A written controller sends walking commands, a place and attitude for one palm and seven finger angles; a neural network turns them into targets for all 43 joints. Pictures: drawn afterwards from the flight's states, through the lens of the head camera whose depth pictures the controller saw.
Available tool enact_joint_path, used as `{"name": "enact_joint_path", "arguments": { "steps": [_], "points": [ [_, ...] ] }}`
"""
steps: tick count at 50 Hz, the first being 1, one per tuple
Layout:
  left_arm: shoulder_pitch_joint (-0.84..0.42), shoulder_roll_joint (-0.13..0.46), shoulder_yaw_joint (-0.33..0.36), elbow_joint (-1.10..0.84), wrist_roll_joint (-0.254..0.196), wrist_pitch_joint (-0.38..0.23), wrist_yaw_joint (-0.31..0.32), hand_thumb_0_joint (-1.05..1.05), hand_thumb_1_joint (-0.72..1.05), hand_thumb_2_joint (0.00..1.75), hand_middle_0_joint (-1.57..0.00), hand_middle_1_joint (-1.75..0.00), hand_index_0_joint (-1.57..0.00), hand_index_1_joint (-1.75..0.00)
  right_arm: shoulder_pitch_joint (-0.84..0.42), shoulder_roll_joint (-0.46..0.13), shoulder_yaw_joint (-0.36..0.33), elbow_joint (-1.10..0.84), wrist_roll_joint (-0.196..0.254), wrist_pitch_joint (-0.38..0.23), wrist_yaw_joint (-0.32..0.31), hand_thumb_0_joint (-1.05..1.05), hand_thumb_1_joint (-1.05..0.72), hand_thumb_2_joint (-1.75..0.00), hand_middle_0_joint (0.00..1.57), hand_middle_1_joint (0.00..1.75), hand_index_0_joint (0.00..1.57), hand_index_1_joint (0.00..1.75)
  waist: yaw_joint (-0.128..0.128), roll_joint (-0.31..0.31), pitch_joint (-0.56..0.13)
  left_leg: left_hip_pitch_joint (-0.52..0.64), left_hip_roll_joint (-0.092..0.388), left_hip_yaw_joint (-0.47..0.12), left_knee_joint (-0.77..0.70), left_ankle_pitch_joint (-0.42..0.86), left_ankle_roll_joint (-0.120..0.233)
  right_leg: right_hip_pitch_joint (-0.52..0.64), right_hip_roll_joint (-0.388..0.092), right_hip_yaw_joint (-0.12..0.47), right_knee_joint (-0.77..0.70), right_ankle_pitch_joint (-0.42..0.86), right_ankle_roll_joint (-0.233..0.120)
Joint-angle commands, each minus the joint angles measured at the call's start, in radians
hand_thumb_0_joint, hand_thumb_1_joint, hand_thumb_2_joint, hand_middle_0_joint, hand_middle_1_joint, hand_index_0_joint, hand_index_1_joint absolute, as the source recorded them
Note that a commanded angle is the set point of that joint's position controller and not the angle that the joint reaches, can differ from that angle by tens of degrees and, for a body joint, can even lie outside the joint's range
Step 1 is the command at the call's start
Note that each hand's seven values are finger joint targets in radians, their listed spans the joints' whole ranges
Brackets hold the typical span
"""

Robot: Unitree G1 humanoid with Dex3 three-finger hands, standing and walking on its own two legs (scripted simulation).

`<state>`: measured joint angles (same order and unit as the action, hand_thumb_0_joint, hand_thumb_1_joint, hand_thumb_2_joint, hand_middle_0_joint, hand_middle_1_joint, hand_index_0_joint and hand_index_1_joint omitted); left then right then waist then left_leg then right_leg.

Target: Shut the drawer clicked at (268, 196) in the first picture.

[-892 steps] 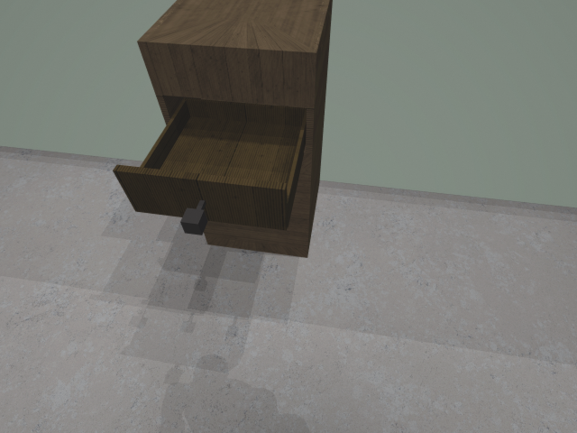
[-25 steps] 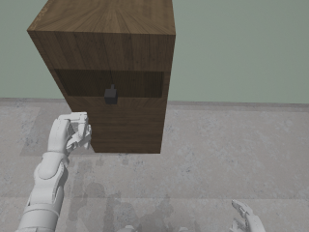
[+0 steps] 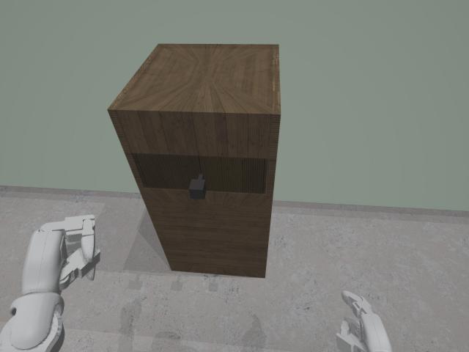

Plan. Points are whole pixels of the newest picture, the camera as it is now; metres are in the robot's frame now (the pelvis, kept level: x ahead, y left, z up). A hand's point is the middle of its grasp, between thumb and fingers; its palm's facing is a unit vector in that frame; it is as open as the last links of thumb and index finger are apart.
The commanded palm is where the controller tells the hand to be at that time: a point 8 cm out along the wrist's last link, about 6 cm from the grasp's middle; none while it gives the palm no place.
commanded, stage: draw the hand back to the body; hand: left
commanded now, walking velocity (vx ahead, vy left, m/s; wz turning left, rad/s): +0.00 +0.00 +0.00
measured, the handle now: (199, 184) +0.59 +0.17 -0.12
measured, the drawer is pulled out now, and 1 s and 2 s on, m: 0.00 0.00 0.00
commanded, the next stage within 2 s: step back with the hand held close in 0.34 s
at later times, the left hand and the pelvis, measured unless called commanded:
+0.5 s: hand (71, 268) +0.18 +0.22 +0.16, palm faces +0.38 -0.83 -0.40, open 3.3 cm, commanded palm +0.12 +0.26 +0.18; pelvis -0.01 -0.02 +0.00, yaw +0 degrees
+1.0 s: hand (22, 294) +0.14 +0.26 +0.17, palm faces +0.34 -0.79 -0.51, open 3.3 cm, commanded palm +0.08 +0.29 +0.18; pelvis -0.05 +0.02 +0.00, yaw -1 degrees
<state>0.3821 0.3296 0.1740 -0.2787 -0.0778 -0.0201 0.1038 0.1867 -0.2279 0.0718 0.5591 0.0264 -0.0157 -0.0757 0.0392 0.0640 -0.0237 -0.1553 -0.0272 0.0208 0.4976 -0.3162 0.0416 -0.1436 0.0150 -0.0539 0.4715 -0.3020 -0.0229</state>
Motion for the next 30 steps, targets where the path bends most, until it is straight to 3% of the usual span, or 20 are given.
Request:
{"name": "enact_joint_path", "arguments": {
  "steps": [1, 5, 8, 10, 13, 15, 17, 21, 23, 24, 25, 27, 30],
  "points": [
    [-0.043, 0.192, 0.171, -0.345, -0.006, -0.085, 0.012, 0.0, 0.9, 0.9, -1.4, -1.6, -1.4, -1.6, -0.121, -0.095, -0.052, -0.155, -0.009, -0.077, 0.003, 0.0, -0.9, -0.9, 0.2, 0.3, 0.2, 0.3, 0.009, 0.006, -0.09, 0.054, 0.051, -0.048, -0.079, 0.352, -0.009, 0.051, -0.025, 0.04, -0.078, 0.319, -0.012],
    [0.024, 0.197, 0.197, -0.434, -0.005, -0.098, 0.012, 0.0, 0.9, 0.9, -1.4, -1.6, -1.4, -1.6, -0.116, -0.097, -0.059, -0.151, -0.01, -0.106, 0.009, 0.0, -0.9, -0.9, 0.2, 0.3, 0.2, 0.3, 0.012, 0.044, -0.072, 0.069, 0.054, -0.044, -0.083, 0.353, -0.01, 0.049, -0.024, 0.043, -0.093, 0.318, -0.011],
    [0.106, 0.207, 0.241, -0.441, -0.008, -0.106, 0.012, 0.0, 0.9, 0.9, -1.4, -1.6, -1.4, -1.6, -0.117, -0.096, -0.067, -0.144, -0.011, -0.119, 0.009, 0.0, -0.9, -0.9, 0.2, 0.3, 0.2, 0.3, 0.023, -0.011, -0.045, 0.062, 0.057, -0.042, -0.078, 0.362, -0.009, 0.048, -0.02, 0.043, -0.101, 0.336, -0.011],
    [0.114, 0.161, 0.208, -0.376, -0.007, -0.102, 0.006, 0.0, 0.9, 0.9, -1.4, -1.6, -1.4, -1.6, -0.11, -0.097, -0.07, -0.13, -0.012, -0.113, 0.01, 0.0, -0.9, -0.9, 0.2, 0.3, 0.2, 0.3, 0.01, -0.068, 0.0, 0.048, 0.055, -0.035, -0.083, 0.313, -0.003, 0.023, -0.022, 0.043, -0.106, 0.304, -0.005],
    [0.089, 0.129, 0.185, -0.299, -0.006, -0.099, 0.001, 0.0, 0.9, 0.9, -1.4, -1.6, -1.4, -1.6, -0.113, -0.104, -0.078, -0.12, -0.009, -0.103, 0.003, 0.0, -0.9, -0.9, 0.2, 0.3, 0.2, 0.3, -0.001, -0.101, 0.085, 0.025, 0.054, -0.033, -0.083, 0.226, 0.004, -0.033, -0.022, 0.05, -0.14, 0.209, -0.001],
    [0.055, 0.155, 0.198, -0.338, -0.003, -0.112, 0.006, 0.0, 0.9, 0.9, -1.4, -1.6, -1.4, -1.6, -0.112, -0.105, -0.078, -0.123, -0.01, -0.105, -0.002, 0.0, -0.9, -0.9, 0.2, 0.3, 0.2, 0.3, 0.003, -0.042, 0.045, 0.038, 0.048, -0.033, -0.088, 0.203, 0.008, -0.019, -0.031, 0.057, -0.136, 0.183, -0.002],
    [0.045, 0.174, 0.212, -0.383, 0.0, -0.127, 0.012, 0.0, 0.9, 0.9, -1.4, -1.6, -1.4, -1.6, -0.116, -0.101, -0.077, -0.128, -0.013, -0.115, -0.006, 0.0, -0.9, -0.9, 0.2, 0.3, 0.2, 0.3, 0.013, -0.022, -0.024, 0.058, 0.044, -0.033, -0.084, 0.216, 0.009, 0.014, -0.035, 0.061, -0.127, 0.195, -0.003],
    [0.058, 0.202, 0.228, -0.45, 0.002, -0.136, 0.026, 0.0, 0.9, 0.9, -1.4, -1.6, -1.4, -1.6, -0.119, -0.096, -0.07, -0.128, -0.017, -0.145, -0.011, 0.0, -0.9, -0.9, 0.2, 0.3, 0.2, 0.3, 0.025, 0.025, -0.089, 0.073, 0.042, -0.033, -0.078, 0.275, 0.005, 0.062, -0.04, 0.068, -0.113, 0.272, -0.006],
    [0.072, 0.208, 0.234, -0.437, 0.004, -0.131, 0.03, 0.0, 0.9, 0.9, -1.4, -1.6, -1.4, -1.6, -0.121, -0.096, -0.07, -0.12, -0.018, -0.153, -0.013, 0.0, -0.9, -0.9, 0.2, 0.3, 0.2, 0.3, 0.026, 0.006, -0.065, 0.062, 0.043, -0.035, -0.075, 0.286, 0.002, 0.058, -0.037, 0.069, -0.118, 0.285, -0.008],
    [-0.065, 0.336, 0.378, -0.514, 0.009, -0.181, 0.035, 0.0, 0.9, 0.9, -1.4, -1.6, -1.4, -1.6, -0.103, -0.129, -0.086, -0.145, -0.018, -0.128, -0.005, 0.0, -0.9, -0.9, 0.2, 0.3, 0.2, 0.3, -0.028, -0.041, 0.06, -0.029, 0.061, -0.068, -0.045, 0.194, 0.017, -0.054, -0.11, 0.214, -0.187, 0.305, -0.01],
    [0.035, 0.258, 0.334, -0.384, 0.015, -0.189, 0.029, 0.0, 0.9, 0.9, -1.4, -1.6, -1.4, -1.6, -0.094, -0.105, -0.09, -0.11, -0.022, -0.112, -0.002, 0.0, -0.9, -0.9, 0.2, 0.3, 0.2, 0.3, -0.035, -0.096, 0.072, -0.02, 0.058, -0.071, -0.013, 0.159, 0.015, -0.091, -0.146, 0.229, -0.208, 0.271, -0.021],
    [0.119, 0.186, 0.27, -0.316, 0.022, -0.189, 0.023, 0.0, 0.9, 0.9, -1.4, -1.6, -1.4, -1.6, -0.091, -0.104, -0.095, -0.11, -0.023, -0.087, 0.007, 0.0, -0.9, -0.9, 0.2, 0.3, 0.2, 0.3, -0.043, -0.118, 0.072, -0.019, 0.061, -0.065, 0.0, 0.175, 0.01, -0.11, -0.161, 0.218, -0.209, 0.276, -0.02],
    [0.19, 0.158, 0.25, -0.314, 0.022, -0.209, 0.017, 0.0, 0.9, 0.9, -1.4, -1.6, -1.4, -1.6, -0.094, -0.116, -0.112, -0.117, -0.022, -0.065, 0.014, 0.0, -0.9, -0.9, 0.2, 0.3, 0.2, 0.3, -0.041, -0.039, 0.0, -0.018, 0.08, -0.065, -0.046, 0.265, 0.012, -0.058, -0.139, 0.158, -0.147, 0.345, -0.004]
  ]
}}
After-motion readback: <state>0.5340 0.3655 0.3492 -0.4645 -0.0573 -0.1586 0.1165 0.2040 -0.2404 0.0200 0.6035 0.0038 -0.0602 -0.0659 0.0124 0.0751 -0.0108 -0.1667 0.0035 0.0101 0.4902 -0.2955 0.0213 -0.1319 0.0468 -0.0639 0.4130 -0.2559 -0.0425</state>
